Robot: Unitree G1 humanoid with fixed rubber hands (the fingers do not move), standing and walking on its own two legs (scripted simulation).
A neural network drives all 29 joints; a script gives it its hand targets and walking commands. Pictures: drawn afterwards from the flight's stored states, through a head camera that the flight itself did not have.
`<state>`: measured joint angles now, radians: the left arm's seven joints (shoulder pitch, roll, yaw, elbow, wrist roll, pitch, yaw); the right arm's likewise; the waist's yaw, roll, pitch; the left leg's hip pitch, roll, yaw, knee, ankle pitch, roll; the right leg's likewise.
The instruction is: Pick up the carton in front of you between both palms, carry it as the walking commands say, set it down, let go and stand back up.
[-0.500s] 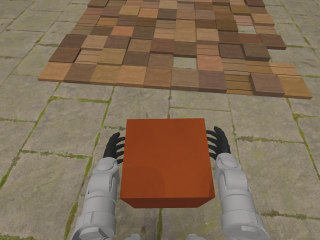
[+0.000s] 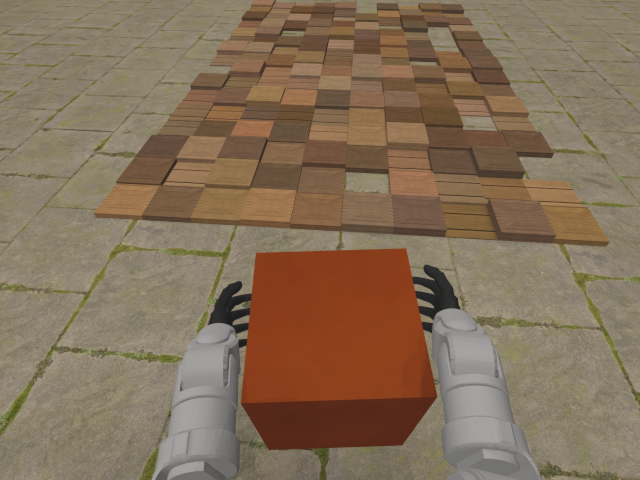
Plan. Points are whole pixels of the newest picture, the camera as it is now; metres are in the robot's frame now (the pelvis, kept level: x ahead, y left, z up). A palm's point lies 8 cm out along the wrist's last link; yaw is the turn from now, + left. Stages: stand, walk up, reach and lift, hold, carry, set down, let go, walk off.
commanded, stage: reach and lift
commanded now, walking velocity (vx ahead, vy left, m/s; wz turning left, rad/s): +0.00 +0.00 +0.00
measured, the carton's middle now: (333, 355) +0.31 +0.00 -0.05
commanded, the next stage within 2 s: hold in 0.74 s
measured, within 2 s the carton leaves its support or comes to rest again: neither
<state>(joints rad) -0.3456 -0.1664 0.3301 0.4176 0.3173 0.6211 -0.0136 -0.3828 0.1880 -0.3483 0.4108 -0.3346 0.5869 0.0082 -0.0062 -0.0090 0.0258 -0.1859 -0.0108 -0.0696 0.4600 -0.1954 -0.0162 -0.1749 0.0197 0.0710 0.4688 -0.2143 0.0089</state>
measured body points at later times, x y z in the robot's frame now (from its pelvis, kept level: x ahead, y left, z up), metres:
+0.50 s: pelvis +0.02 +0.01 +0.01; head +0.00 +0.01 +0.46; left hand +0.32 +0.16 +0.02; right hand +0.34 -0.15 +0.04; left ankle +0.04 +0.13 -0.74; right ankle +0.03 -0.13 -0.74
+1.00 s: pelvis +0.02 +0.00 +0.01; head -0.02 +0.00 +0.46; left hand +0.31 +0.15 +0.04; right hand +0.32 -0.15 +0.06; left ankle +0.04 +0.13 -0.74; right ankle +0.03 -0.13 -0.74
